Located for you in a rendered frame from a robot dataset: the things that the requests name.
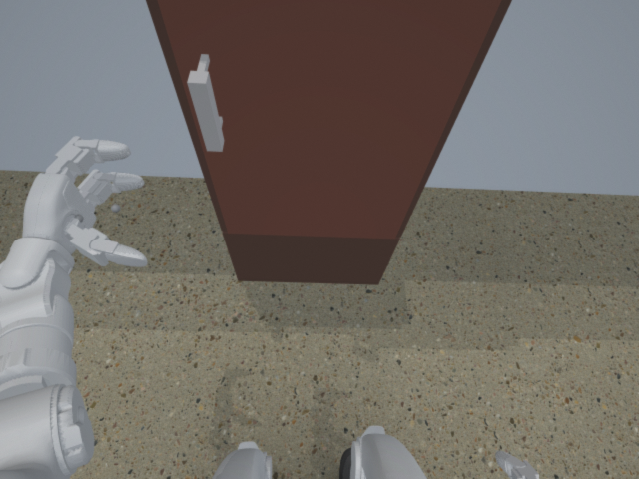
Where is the right robot thigh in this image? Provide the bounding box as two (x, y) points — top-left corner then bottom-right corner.
(351, 434), (427, 479)

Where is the left robot thigh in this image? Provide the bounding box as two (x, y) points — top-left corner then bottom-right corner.
(212, 448), (272, 479)

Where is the robot thigh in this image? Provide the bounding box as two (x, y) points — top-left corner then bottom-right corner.
(212, 448), (272, 479)
(351, 434), (427, 479)

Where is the left robot forearm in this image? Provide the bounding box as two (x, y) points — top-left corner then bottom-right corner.
(0, 237), (77, 400)

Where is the handle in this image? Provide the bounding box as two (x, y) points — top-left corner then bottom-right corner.
(187, 54), (224, 152)

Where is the cupboard door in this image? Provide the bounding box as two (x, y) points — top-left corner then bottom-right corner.
(157, 0), (501, 239)

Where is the robot left hand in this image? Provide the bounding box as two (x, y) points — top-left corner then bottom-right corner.
(22, 136), (147, 267)

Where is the left robot upper arm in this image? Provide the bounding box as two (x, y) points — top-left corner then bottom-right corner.
(0, 384), (94, 479)

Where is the robot right hand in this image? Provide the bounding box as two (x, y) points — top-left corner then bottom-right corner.
(495, 451), (539, 479)

